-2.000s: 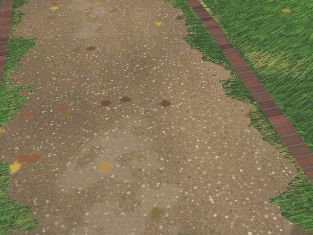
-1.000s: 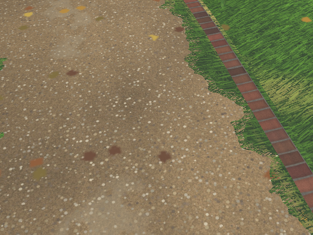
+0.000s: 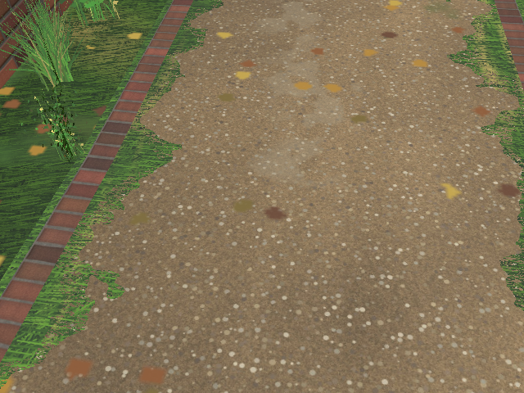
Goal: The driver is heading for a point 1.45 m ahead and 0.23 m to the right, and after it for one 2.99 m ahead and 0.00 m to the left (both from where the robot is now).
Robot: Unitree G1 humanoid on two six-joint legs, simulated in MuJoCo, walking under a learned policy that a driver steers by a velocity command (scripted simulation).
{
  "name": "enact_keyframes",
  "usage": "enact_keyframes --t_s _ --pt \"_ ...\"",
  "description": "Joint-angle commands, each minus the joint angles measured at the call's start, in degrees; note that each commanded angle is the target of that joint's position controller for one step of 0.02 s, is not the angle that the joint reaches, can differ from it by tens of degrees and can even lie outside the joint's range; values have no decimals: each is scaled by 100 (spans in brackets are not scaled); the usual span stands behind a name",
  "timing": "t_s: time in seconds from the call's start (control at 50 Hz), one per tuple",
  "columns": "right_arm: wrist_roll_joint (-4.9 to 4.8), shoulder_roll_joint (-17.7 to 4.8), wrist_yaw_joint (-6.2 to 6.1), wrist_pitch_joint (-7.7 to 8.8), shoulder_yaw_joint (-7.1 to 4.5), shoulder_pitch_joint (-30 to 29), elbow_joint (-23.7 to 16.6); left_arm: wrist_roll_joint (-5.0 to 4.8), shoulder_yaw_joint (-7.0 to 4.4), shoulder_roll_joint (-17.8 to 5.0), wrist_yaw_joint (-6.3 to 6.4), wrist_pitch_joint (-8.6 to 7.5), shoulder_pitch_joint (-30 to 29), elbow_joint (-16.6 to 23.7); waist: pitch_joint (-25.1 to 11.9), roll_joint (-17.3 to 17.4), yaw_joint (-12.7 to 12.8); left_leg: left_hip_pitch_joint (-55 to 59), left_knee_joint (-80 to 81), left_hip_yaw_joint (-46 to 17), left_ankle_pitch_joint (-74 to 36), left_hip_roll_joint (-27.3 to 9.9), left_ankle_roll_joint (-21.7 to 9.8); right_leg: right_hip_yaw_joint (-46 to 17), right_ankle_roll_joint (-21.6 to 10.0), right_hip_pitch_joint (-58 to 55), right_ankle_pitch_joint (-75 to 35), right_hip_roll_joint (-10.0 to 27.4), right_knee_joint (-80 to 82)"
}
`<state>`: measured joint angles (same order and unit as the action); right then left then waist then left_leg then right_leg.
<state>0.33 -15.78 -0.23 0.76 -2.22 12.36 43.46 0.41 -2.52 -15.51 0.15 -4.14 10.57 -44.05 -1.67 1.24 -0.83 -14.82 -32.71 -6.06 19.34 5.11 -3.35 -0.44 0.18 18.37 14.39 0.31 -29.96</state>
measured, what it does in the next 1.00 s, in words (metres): walks ahead: left foot, then right foot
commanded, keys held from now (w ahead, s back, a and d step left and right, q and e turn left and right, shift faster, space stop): no key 0.46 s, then w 0.54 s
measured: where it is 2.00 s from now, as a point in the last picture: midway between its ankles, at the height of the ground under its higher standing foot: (281, 298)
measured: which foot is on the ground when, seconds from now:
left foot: up 0.00-0.26, down 0.28-0.78, up 0.80-1.00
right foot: down 0.00-0.52, up 0.54-0.76, down 0.78-1.00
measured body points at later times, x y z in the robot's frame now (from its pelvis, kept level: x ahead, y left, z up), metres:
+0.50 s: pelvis +0.09 +0.02 +0.00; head +0.10 +0.04 +0.45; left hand +0.17 +0.29 -0.14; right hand +0.25 -0.23 -0.11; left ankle +0.10 +0.13 -0.73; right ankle +0.02 -0.13 -0.73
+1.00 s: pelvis +0.20 -0.04 +0.02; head +0.21 -0.06 +0.47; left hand +0.19 +0.22 -0.11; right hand +0.35 -0.31 -0.11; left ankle +0.28 +0.13 -0.66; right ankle +0.14 -0.12 -0.73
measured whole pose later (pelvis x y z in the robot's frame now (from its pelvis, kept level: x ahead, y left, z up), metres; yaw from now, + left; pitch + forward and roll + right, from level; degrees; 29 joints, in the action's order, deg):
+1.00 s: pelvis +0.20 -0.04 +0.02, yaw -1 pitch +1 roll +1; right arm -0.9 -16.5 0.2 3.9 -4.4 8.0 50.8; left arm 0.2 -2.0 -12.7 -0.4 -5.2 23.1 -55.9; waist -0.4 1.7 3.2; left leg -34.0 -53.4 -0.6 8.5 -4.4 -1.4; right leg 1.4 -2.8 2.8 13.8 -0.8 -15.8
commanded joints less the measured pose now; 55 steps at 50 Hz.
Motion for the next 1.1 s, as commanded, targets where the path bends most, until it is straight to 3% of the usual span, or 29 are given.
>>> enact_keyframes --t_s 0.02,0.04,0.08,0.14,0.2,0.26,0.28,0.3,0.32,0.34,0.38,0.46,0.5,0.52,0.56,0.6,0.64,0.68,0.72,0.76,0.78,0.8,0.82,0.84,0.86,0.88,0.92,0.98,1.1 --pt "54 -665 -58 223 -118 -355 -566 35 -287 -982 2 -99 852 107 -265 -1496 402 -2192 -1635 272 1443 -158 259 -2774 -1575 -2152 -2287 2089 1012" --pt "0 -806 -49 216 -190 -478 -588 20 -228 -830 6 -107 946 89 -212 -1179 469 -2523 -2294 148 1817 -266 372 -2724 -1659 -2267 -3018 2167 940" --pt "-32 -641 -25 105 -188 -359 -495 -55 -246 -885 32 -73 631 132 -257 -776 294 -2550 -2585 136 1353 -531 541 -2046 -1443 -2178 -3681 1886 819" --pt "-86 -223 0 -7 -82 -383 -384 -32 -192 -747 90 94 40 177 -211 -981 102 -1289 -1272 478 432 -571 668 -957 -1036 -1238 -3871 1196 979" --pt "-77 -265 7 -65 -104 -391 -282 -35 -205 -804 97 200 83 76 -346 -1115 130 -288 -280 701 -647 -391 637 -631 -961 -952 -3871 1023 949" --pt "20 -375 -9 -85 -157 -363 -224 -118 -147 -691 54 186 191 -85 -243 -887 26 629 1018 623 -1971 -427 361 -618 -648 -677 -2410 878 832" --pt "75 -615 -59 -89 -210 -375 -280 -16 -101 -574 34 144 322 -147 -326 -592 67 1139 984 167 -2891 -855 216 -548 -379 -429 -1492 712 729" --pt "80 -951 -117 -114 -283 -409 -309 113 -68 -474 9 94 625 -195 -467 54 304 1518 597 -187 -3712 -1284 -70 -287 -113 -181 -427 337 552" --pt "39 -668 -119 -153 -219 -567 -243 110 1 -272 33 108 786 -273 -584 438 392 1342 498 -216 -3112 -1314 -345 -110 69 -335 46 234 607" --pt "-8 -487 -83 -165 -193 -702 -258 75 -17 -433 60 151 542 -293 -260 373 243 1016 540 -188 -2557 -1132 -335 -21 160 -323 51 172 544" --pt "18 -444 -44 -114 -169 -667 -174 23 -56 -568 125 252 397 -323 -76 345 169 824 515 -149 -2677 -1015 -250 -30 192 -303 -326 181 410" --pt "-15 -459 -14 5 -177 -570 72 18 -61 -578 198 352 481 -472 -284 261 183 950 323 -119 -3714 -1022 -244 -94 233 -645 -869 261 369" --pt "-76 -530 -26 -16 -217 -424 246 -10 -56 -497 208 397 508 -580 -380 332 150 1047 446 -205 -2418 -1010 -355 121 222 -582 7 85 205" --pt "-130 -694 -37 -42 -282 -298 314 -28 -60 -476 206 412 417 -574 -264 439 63 1050 656 -484 -1225 -1131 -503 268 192 -281 618 -49 -72" --pt "-145 -920 -58 -36 -354 133 463 -82 -47 -376 188 362 57 -444 106 746 -179 974 1485 -1707 1015 -1738 -958 293 88 475 1287 -144 -752" --pt "-77 -972 -80 110 -382 307 561 -172 -90 -449 149 228 -268 -314 514 952 -288 860 2027 -2633 1690 -2290 -1303 -67 -134 1181 1875 39 -1703" --pt "-66 -906 -97 273 -380 175 546 -227 -150 -574 84 66 -331 -286 498 772 -208 879 2225 -2704 1560 -2491 -1307 -354 -357 1554 2017 355 -2230" --pt "-156 -812 -98 286 -357 -244 460 -216 -152 -523 9 -54 -246 -373 424 594 4 543 2307 -1881 1036 -2190 -958 -219 -471 1002 1597 481 -1463" --pt "-230 -855 -71 198 -378 -647 411 -150 -141 -352 -54 -111 278 -703 226 550 347 -276 2111 -777 287 -1586 -664 264 -412 -568 224 162 -315" --pt "-208 -654 -54 139 -335 -511 495 -89 -209 -371 -62 -46 1021 -1099 38 287 612 -984 1405 -187 421 -1199 -488 594 -229 -1861 -370 -215 39" --pt "-161 -366 -28 165 -240 -547 482 -107 -251 -478 -31 -10 1417 -1190 43 -103 773 -1485 613 71 555 -965 -279 73 -321 -2333 54 137 318" --pt "-45 63 11 214 -109 -582 375 -109 -308 -896 38 5 1814 -1152 -59 -1408 835 -2110 -1388 693 880 -499 166 -1792 -711 -2593 967 1431 1268" --pt "-199 -169 -10 309 -184 -696 129 -27 -370 -1376 -32 -47 1893 -1110 205 -1969 801 -3135 -2483 464 1531 -225 152 -3982 -1582 -2427 2606 2320 2223" --pt "-326 -521 -19 383 -252 -733 143 -24 -304 -1166 -43 -124 1381 -964 737 -1302 594 -3598 -3077 122 1119 -717 49 -4014 -1658 -2085 3279 2358 2328" --pt "-328 -650 -1 424 -279 -644 218 -45 -227 -890 -48 -185 1055 -854 921 -1018 452 -3733 -3135 104 446 -918 -27 -3419 -1423 -2011 2827 2091 2272" --pt "-248 -618 -2 435 -291 -507 362 -34 -190 -818 -73 -214 849 -781 838 -816 335 -3520 -3010 166 -18 -1044 -34 -2800 -1208 -1928 2035 1803 2254" --pt "-131 -549 14 431 -306 -589 414 -21 -136 -667 -77 -208 843 -781 730 -708 291 -3133 -2514 236 -762 -1171 52 -1888 -964 -1843 525 1458 2316" --pt "-90 -299 50 380 -262 -838 375 -27 -107 -580 -16 -170 1246 -945 604 -642 356 -2980 -1887 495 -1415 -1074 256 -1066 -977 -1940 -1053 1200 2327" --pt "-158 -86 184 395 -112 -1948 29 -67 -133 -689 77 -109 1614 -1120 847 -628 599 -2275 -151 751 -2423 -829 357 -419 -972 -1670 -1405 1126 2506"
